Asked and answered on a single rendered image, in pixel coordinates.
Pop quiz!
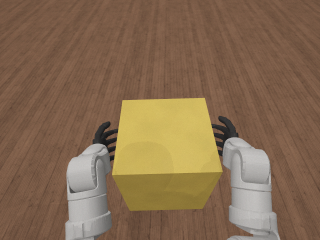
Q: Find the right robot hand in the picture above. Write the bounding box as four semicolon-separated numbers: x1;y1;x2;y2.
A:
211;116;239;156

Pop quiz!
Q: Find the left robot hand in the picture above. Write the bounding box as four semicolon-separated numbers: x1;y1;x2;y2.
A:
92;121;119;161

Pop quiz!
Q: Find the right robot forearm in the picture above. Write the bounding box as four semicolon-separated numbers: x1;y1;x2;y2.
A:
222;137;280;240

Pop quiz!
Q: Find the left robot forearm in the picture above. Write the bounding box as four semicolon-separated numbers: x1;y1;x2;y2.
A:
65;143;112;240

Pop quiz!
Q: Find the carton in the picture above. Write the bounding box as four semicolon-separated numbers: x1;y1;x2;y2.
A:
112;98;223;211

